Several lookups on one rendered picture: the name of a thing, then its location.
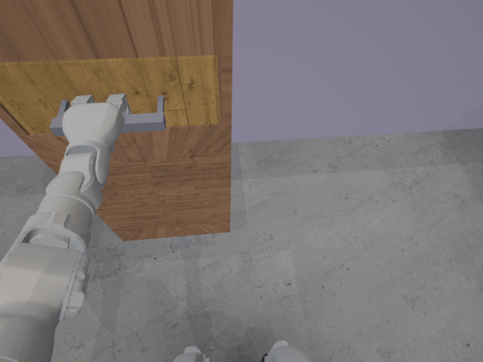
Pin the right robot thigh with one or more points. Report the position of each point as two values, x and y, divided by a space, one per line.
286 354

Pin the handle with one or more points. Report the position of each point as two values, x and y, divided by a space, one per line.
133 122

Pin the left robot forearm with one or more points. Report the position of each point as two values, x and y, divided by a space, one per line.
67 210

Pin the right robot shin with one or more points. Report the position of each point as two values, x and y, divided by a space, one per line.
279 344

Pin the cabinet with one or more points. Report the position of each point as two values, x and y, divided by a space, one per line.
164 183

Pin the robot left upper arm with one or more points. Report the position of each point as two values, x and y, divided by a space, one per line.
41 285

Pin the drawer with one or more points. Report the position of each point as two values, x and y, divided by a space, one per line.
32 90

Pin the left robot hand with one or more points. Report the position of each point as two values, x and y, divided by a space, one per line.
98 122

